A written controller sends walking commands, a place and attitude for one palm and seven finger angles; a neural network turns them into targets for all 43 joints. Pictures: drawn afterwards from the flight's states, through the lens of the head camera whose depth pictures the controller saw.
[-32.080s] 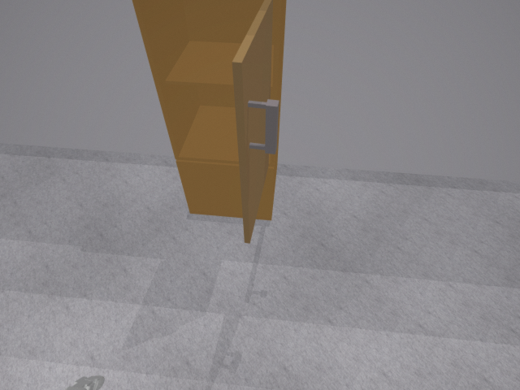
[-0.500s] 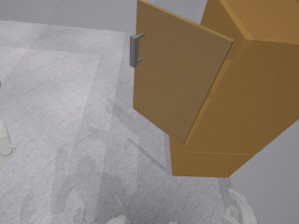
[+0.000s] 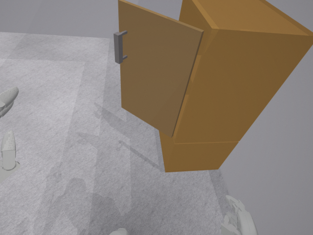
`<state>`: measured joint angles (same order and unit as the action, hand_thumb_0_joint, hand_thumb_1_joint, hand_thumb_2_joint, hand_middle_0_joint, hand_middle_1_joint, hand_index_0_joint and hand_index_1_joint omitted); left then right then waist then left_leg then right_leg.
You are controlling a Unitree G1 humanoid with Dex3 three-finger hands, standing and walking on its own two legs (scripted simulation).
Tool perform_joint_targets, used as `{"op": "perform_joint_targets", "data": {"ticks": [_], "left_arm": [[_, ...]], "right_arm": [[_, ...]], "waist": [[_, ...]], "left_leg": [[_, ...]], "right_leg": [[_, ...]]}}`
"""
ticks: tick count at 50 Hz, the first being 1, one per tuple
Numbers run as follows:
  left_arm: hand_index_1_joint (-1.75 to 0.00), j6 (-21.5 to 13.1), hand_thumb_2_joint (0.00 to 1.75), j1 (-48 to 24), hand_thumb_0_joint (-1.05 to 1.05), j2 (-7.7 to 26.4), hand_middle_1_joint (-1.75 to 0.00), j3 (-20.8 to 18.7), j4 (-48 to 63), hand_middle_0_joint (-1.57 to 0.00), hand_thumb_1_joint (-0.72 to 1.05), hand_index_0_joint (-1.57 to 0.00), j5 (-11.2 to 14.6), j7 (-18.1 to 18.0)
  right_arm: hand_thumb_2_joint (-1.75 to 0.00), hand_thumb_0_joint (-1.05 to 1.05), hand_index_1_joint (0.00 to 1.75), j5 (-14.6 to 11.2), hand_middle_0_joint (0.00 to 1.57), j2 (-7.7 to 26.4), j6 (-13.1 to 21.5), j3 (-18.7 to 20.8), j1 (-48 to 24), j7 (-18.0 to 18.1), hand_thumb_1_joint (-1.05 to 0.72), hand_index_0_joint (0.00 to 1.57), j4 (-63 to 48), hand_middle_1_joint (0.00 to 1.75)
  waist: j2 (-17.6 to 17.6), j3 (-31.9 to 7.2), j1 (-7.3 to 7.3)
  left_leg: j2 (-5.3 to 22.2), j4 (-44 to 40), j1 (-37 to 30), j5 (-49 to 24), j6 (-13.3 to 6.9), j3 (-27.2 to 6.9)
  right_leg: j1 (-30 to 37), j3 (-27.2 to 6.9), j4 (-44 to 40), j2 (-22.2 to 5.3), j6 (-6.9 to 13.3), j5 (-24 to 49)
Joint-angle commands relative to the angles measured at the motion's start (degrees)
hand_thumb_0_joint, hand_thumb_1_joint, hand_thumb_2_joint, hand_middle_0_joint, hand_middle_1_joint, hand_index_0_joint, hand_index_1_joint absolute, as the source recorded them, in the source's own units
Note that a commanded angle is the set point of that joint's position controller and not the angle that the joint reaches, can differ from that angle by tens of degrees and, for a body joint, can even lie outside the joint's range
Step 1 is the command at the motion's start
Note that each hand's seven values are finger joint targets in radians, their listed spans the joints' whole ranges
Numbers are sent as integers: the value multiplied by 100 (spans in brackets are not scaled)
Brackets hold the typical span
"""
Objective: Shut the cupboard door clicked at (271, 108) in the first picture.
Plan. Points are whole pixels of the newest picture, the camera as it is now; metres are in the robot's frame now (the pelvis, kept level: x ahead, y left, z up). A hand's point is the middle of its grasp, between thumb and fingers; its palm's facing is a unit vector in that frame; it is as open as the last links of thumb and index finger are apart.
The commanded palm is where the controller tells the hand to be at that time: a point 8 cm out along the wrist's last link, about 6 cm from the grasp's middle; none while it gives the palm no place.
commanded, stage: stop stepping back and stand still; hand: left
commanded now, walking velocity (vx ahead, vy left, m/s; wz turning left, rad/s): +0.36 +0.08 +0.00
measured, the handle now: (121, 46) +0.83 +0.21 +0.05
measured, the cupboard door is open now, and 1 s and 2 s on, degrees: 49 49 49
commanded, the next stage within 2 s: let the arm hang, fingers relaxed in 1.50 s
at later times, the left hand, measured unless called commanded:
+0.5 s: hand out of the picture +0.11 +0.32 +0.18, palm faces +0.60 -0.75 -0.28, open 7.4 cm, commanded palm +0.05 +0.33 +0.19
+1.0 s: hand out of the picture +0.12 +0.30 +0.16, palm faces +0.53 -0.75 -0.40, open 7.4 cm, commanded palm +0.06 +0.33 +0.19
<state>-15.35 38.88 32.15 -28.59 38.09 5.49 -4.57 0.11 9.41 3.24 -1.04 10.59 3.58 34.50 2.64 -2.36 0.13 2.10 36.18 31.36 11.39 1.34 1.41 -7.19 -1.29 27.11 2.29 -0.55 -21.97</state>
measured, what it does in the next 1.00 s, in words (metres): steps on the spot: left foot, then left foot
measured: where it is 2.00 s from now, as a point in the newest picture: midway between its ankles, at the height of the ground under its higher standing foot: outside the picture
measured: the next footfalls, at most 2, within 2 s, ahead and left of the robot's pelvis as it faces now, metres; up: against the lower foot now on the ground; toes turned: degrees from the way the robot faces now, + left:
left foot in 0.04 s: +0.13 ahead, +0.09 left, +0.00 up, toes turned +1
left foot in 0.46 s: +0.03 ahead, +0.13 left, +0.00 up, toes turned +1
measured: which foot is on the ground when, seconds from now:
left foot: up 0.00-0.02, down 0.04-0.30, up 0.32-0.44, down 0.46-0.70, up 0.72-0.96, down 0.98-1.00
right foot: down 0.00-0.46, up 0.48-0.68, down 0.70-1.00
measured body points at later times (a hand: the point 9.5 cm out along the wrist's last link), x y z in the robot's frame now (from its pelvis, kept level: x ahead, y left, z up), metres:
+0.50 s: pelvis -0.08 +0.02 -0.01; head -0.12 +0.05 +0.44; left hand +0.08 +0.36 +0.20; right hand +0.08 -0.22 -0.09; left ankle -0.01 +0.12 -0.73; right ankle -0.09 -0.13 -0.72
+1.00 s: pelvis -0.06 +0.03 +0.00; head -0.07 +0.02 +0.45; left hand +0.08 +0.34 +0.19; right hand +0.09 -0.24 -0.09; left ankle -0.03 +0.16 -0.73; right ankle -0.07 -0.07 -0.73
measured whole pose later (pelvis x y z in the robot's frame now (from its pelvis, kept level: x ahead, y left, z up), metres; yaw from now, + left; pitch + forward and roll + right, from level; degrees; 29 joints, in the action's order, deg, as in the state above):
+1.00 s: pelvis -0.06 +0.03 +0.00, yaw +4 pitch -1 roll -1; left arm -10.9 29.3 19.8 -21.3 23.4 2.1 -9.9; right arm -0.4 15.8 5.5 2.0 15.8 5.3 39.0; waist -1.3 -0.6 0.9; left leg 3.1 29.9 16.1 12.1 0.2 1.4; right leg -10.8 4.9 30.3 0.8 1.8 -18.3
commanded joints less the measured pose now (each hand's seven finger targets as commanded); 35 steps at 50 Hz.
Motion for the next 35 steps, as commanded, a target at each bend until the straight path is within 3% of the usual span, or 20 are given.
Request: {"op": "perform_joint_targets", "data": {"ticks": [1, 3, 6, 10, 11, 13, 14, 16, 17, 19, 21, 22, 23, 25, 26, 27, 30, 32, 33, 35], "left_arm": [[-30, 217, 90, -1597, 0, 542, -30, -446, -156, -20, 90, -20, -109, -468], [-30, 196, 90, -1457, 0, 285, -30, -166, -748, -20, 90, -20, -141, -507], [-30, 99, 90, -1568, 0, 244, -30, -42, 50, -20, 90, -20, -215, -473], [-30, 54, 90, -992, 0, 322, -30, -118, 849, -20, 90, -20, -253, -438], [-30, 35, 90, -637, 0, 649, -30, -440, 910, -20, 90, -20, -255, -443], [-30, 17, 90, -215, 0, 701, -30, -612, 923, -20, 90, -20, -194, -439], [-30, 16, 90, -115, 0, 705, -30, -692, 776, -20, 90, -20, -159, -457], [-30, 100, 90, -362, 0, 621, -30, -797, 390, -20, 90, -20, -97, -558], [-30, 116, 90, -963, 0, 378, -30, -489, 288, -20, 90, -20, -163, -599], [-30, 130, 90, -2013, 0, 274, -30, -244, -411, -20, 90, -20, -288, -658], [-30, 220, 90, -2892, 0, -38, -30, 321, -779, -20, 90, -20, -341, -609], [-30, 244, 90, -3006, 0, -64, -30, 381, -745, -20, 90, -20, -357, -619], [-30, 187, 90, -3118, 0, -119, -30, 440, -400, -20, 90, -20, -348, -628], [-30, 193, 90, -2332, 0, 134, -30, 124, -317, -20, 90, -20, -339, -551], [-30, 193, 90, -2129, 0, 392, -30, -117, 159, -20, 90, -20, -326, -505], [-30, 164, 90, -1681, 0, 195, -30, -25, 483, -20, 90, -20, -332, -473], [-30, 159, 90, -878, 0, 313, -30, -256, 946, -20, 90, -20, -325, -522], [-30, 186, 90, -578, 0, 459, -30, -482, 741, -20, 90, -20, -368, -560], [-30, 204, 90, -557, 0, 466, -30, -529, 571, -20, 90, -20, -382, -583], [-30, 191, 90, -998, 0, 667, -30, -743, 326, -20, 90, -20, -295, -634]], "right_arm": [[-90, 0, 30, 2, 20, 1020, 219, 299, -413, 285, -90, 20, -647, 30], [-90, 0, 30, -137, 20, 1033, 382, 349, -224, 347, -90, 20, -620, 30], [-90, 0, 30, -89, 20, 1138, 551, 308, -403, 332, -90, 20, -701, 30], [-90, 0, 30, -19, 20, 982, 733, 309, -207, 167, -90, 20, -717, 30], [-90, 0, 30, -2, 20, 994, 769, 340, -183, 128, -90, 20, -704, 30], [-90, 0, 30, 47, 20, 888, 697, 350, -136, 82, -90, 20, -696, 30], [-90, 0, 30, 77, 20, 872, 622, 388, -38, 82, -90, 20, -610, 30], [-90, 0, 30, 113, 20, 961, 435, 477, 48, 119, -90, 20, -455, 30], [-90, 0, 30, 57, 20, 916, 348, 435, 66, 120, -90, 20, -405, 30], [-90, 0, 30, 50, 20, 877, 380, 283, -14, 155, -90, 20, -388, 30], [-90, 0, 30, -28, 20, 1032, 455, 333, 7, 245, -90, 20, -315, 30], [-90, 0, 30, -35, 20, 1182, 517, 341, -41, 290, -90, 20, -391, 30], [-90, 0, 30, -96, 20, 1216, 604, 323, -73, 284, -90, 20, -562, 30], [-90, 0, 30, -38, 20, 963, 725, 270, -227, 190, -90, 20, -558, 30], [-90, 0, 30, 12, 20, 921, 759, 299, -315, 116, -90, 20, -563, 30], [-90, 0, 30, 21, 20, 825, 755, 276, -372, 36, -90, 20, -612, 30], [-90, 0, 30, 89, 20, 814, 682, 194, -443, -45, -90, 20, -678, 30], [-90, 0, 30, 115, 20, 797, 538, 191, -344, -9, -90, 20, -696, 30], [-90, 0, 30, 118, 20, 758, 454, 203, -285, 9, -90, 20, -692, 30], [-90, 0, 30, 133, 20, 744, 311, 262, -180, 36, -90, 20, -666, 30]], "waist": [[-417, 658, -283], [-204, 506, -234], [-1625, 257, -113], [-1516, -506, -12], [-1309, -766, -8], [-699, -855, -31], [-194, -755, -82], [614, -134, -79], [690, 354, -196], [410, 731, -300], [-292, 891, -366], [-1385, 954, -303], [-2319, 872, -302], [-1718, 410, -197], [-1432, 160, -116], [-1110, 5, -71], [-1859, -167, 4], [-1763, -182, 1], [-1236, -148, 6], [377, 50, -19]], "left_leg": [[135, -487, -1564, 596, -128, -659], [283, -1007, -1666, 976, -288, -1013], [609, -3210, -684, 3181, -184, -2047], [257, -2858, -719, 2429, 68, -1132], [128, -2534, -946, 2109, 63, -892], [-161, -1332, -1360, 1316, -17, -355], [-316, -236, -1753, 899, 6, -129], [-313, 1991, -1235, 870, 59, -374], [-24, 2429, -654, 907, -16, -561], [339, 1154, -789, 1100, -212, -387], [85, -201, -1434, 1404, -251, -134], [413, -1333, -1348, 2234, -459, -1146], [1188, -2428, -1426, 3106, -865, -2922], [1475, -3062, -1018, 4077, -949, -3631], [1467, -3015, -1023, 3748, -960, -3496], [1367, -2889, -959, 3288, -955, -2936], [976, -2808, -78, 2991, -663, -1574], [593, -2180, 316, 2805, -411, -943], [330, -1294, 487, 2432, -319, -623], [-199, 1588, 885, 1329, -106, -132]], "right_leg": [[-2311, -189, -956, -1006, 367, -509], [-1918, -26, -958, -606, 210, -633], [-472, 316, 170, 220, 107, -711], [509, 391, -259, 294, 186, -374], [502, 365, -408, 223, 221, -353], [-118, 133, -810, -284, 456, -688], [-974, -397, -1180, -794, 716, -1301], [-2275, -1929, -1790, -1909, 1449, -2671], [-2382, -2004, -1734, -2182, 1511, -2650], [-2292, -1039, -1160, -1813, 1002, -2248], [-2384, -2, 3, -1135, 593, -2099], [-2323, 355, 1088, -508, 356, -1613], [-2470, 561, 2268, 61, 64, -1086], [-2209, -34, 3341, -25, 67, -691], [-2055, -136, 3339, -111, 78, -516], [-1724, -47, 3025, -146, 104, -349], [-51, 512, 1409, 87, 161, -277], [802, 588, 227, 98, 228, -259], [931, 45, -371, -241, 387, -406], [114, -2926, -1911, -2231, 1279, -1210]]}}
